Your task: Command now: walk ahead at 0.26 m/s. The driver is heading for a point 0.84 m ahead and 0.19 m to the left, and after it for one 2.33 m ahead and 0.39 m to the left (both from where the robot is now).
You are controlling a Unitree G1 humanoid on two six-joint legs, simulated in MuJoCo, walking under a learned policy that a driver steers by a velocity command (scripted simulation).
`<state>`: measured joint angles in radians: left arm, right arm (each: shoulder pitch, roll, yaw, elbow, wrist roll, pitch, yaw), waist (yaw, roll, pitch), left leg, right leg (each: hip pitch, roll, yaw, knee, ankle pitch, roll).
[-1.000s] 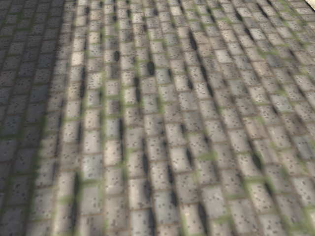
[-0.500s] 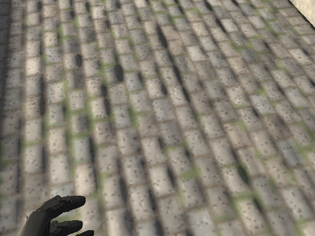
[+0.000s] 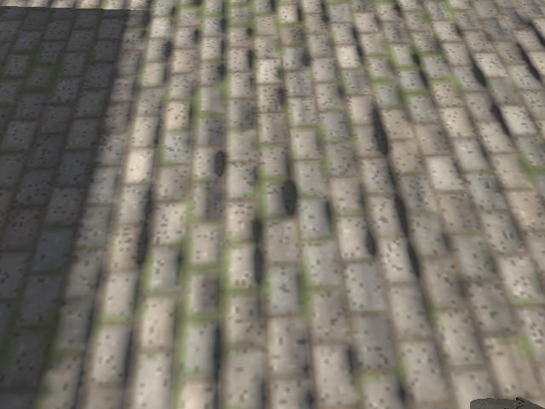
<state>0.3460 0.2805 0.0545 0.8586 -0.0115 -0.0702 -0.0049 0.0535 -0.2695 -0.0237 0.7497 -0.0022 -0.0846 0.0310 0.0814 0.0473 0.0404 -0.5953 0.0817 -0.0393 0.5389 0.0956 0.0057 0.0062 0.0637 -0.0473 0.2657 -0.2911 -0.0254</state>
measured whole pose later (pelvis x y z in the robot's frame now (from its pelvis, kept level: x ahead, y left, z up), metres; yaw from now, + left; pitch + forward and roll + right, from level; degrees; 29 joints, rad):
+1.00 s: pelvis +0.17 +0.01 +0.00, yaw +0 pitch -2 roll +0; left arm 0.19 0.22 0.02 1.06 0.00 0.00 0.04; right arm 0.13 -0.23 -0.04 1.03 0.00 0.01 -0.03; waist 0.00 0.00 0.04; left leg -0.23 0.00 0.02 0.49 -0.23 0.01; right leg -0.14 -0.02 0.00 0.49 -0.32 0.02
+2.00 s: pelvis +0.55 -0.04 +0.01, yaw +10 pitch +0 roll -2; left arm 0.30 0.24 0.07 1.02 0.02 -0.11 0.00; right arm 0.20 -0.27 -0.09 0.90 0.02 -0.03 -0.02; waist 0.04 0.03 0.01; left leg -0.71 0.12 -0.07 1.04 -0.12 0.04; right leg -0.09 0.03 -0.19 0.27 -0.17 -0.05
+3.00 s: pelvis +0.89 +0.12 +0.00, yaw +26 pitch +3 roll +1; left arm 0.13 0.27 0.07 0.80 -0.01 0.00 0.02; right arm 0.13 -0.27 -0.07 0.78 0.01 0.02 -0.05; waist 0.03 -0.01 0.05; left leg -0.37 -0.06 -0.08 0.80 -0.50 -0.05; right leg -0.40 0.04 0.12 0.45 -0.09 -0.01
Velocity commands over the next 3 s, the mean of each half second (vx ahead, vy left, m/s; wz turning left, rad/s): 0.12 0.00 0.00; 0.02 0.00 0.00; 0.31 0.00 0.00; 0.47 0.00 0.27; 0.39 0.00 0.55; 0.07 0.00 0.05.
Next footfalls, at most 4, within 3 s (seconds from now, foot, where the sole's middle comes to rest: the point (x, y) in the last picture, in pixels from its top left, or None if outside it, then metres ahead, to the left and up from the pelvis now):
0.04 left None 0.23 0.13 -0.77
0.38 right None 0.17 -0.12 -0.77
1.70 right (358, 361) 0.59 -0.13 -0.77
2.28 left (243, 274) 0.82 0.18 -0.77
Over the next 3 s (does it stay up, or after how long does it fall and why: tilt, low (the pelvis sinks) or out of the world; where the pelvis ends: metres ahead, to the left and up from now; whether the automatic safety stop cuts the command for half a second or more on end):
stays up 0.89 0.12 0.00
